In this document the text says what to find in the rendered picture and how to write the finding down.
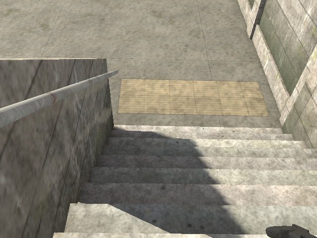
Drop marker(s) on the right robot hand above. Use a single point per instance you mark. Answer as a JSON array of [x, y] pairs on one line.
[[284, 231]]

